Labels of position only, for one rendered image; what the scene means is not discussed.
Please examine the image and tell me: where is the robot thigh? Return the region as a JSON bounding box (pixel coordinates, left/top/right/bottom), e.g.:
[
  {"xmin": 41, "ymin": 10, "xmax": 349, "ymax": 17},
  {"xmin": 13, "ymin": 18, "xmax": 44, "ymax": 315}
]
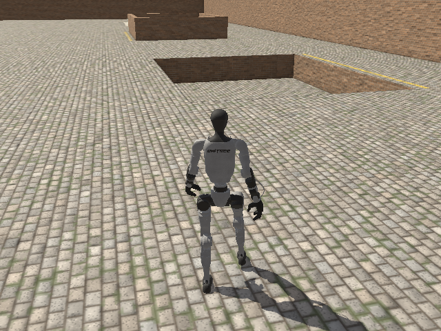
[
  {"xmin": 197, "ymin": 194, "xmax": 212, "ymax": 249},
  {"xmin": 229, "ymin": 191, "xmax": 244, "ymax": 229}
]

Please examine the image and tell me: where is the robot left upper arm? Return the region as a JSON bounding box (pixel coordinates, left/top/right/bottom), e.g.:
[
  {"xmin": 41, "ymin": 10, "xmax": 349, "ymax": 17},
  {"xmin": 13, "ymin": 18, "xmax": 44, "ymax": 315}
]
[{"xmin": 188, "ymin": 139, "xmax": 205, "ymax": 175}]

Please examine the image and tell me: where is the robot left hand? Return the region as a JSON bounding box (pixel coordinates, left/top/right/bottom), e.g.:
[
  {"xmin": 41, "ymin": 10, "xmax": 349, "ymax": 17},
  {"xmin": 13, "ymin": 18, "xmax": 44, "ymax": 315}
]
[{"xmin": 185, "ymin": 184, "xmax": 201, "ymax": 197}]

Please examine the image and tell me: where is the right robot thigh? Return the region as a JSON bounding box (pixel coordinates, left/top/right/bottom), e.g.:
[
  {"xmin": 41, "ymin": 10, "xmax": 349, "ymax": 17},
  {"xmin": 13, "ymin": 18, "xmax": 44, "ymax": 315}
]
[{"xmin": 229, "ymin": 191, "xmax": 244, "ymax": 229}]

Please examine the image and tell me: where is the right robot forearm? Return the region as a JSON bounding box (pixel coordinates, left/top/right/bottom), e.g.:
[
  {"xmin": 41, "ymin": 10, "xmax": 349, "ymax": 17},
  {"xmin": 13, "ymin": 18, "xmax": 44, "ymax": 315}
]
[{"xmin": 245, "ymin": 168, "xmax": 261, "ymax": 203}]

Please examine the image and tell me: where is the robot right hand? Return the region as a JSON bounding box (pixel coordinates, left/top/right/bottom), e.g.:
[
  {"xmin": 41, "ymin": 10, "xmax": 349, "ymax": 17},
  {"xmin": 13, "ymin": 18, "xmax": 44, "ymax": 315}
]
[{"xmin": 247, "ymin": 200, "xmax": 263, "ymax": 221}]

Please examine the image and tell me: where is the left robot thigh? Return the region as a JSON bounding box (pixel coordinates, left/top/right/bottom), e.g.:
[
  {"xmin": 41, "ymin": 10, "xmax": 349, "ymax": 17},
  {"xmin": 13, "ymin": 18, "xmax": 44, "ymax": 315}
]
[{"xmin": 197, "ymin": 194, "xmax": 212, "ymax": 249}]

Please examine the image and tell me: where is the robot right upper arm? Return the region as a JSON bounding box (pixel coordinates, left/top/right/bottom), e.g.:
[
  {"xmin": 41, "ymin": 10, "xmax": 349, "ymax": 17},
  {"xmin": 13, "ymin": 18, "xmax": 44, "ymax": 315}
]
[{"xmin": 234, "ymin": 139, "xmax": 252, "ymax": 179}]

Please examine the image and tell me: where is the left robot forearm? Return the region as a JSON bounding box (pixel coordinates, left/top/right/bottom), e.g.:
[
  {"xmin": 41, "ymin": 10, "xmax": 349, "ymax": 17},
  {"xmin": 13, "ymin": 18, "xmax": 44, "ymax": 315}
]
[{"xmin": 185, "ymin": 164, "xmax": 196, "ymax": 188}]

